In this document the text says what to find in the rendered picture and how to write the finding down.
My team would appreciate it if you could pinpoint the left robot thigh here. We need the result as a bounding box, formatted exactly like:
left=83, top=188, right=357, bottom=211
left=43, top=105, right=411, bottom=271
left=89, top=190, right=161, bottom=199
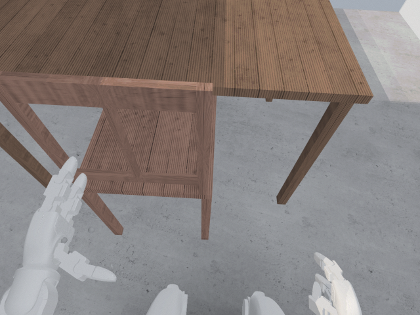
left=146, top=288, right=188, bottom=315

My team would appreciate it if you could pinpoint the chair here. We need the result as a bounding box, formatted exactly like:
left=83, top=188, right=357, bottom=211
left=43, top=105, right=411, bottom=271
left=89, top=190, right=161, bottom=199
left=0, top=71, right=217, bottom=240

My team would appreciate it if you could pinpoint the table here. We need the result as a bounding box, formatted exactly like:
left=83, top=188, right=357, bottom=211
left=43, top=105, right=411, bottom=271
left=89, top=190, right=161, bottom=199
left=0, top=0, right=373, bottom=205

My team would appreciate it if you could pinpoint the robot left forearm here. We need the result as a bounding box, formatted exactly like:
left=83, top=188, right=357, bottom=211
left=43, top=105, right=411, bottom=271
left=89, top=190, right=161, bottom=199
left=0, top=266, right=60, bottom=315

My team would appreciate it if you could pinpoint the robot left hand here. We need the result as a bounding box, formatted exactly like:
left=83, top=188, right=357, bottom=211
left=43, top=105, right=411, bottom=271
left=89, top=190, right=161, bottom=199
left=22, top=156, right=117, bottom=282

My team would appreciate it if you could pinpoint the right robot thigh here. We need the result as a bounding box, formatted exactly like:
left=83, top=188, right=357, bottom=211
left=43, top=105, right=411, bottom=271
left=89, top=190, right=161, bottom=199
left=242, top=295, right=285, bottom=315

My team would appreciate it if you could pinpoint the robot right hand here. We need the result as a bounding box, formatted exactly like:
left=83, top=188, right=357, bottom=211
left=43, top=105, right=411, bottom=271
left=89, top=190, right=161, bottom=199
left=308, top=252, right=362, bottom=315

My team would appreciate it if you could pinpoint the robot thigh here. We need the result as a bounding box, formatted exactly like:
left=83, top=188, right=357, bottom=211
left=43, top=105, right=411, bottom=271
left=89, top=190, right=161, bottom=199
left=146, top=288, right=188, bottom=315
left=242, top=295, right=285, bottom=315

